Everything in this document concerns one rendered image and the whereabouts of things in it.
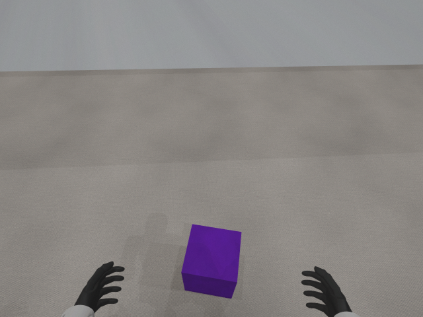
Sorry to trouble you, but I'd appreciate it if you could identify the robot left hand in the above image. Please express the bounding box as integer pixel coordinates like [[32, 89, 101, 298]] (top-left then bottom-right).
[[74, 262, 125, 313]]

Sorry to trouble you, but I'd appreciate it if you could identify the robot right hand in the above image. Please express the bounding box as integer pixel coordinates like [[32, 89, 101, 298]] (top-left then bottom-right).
[[301, 266, 352, 317]]

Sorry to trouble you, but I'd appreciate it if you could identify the carton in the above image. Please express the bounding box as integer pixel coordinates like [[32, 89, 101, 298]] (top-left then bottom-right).
[[181, 224, 241, 299]]

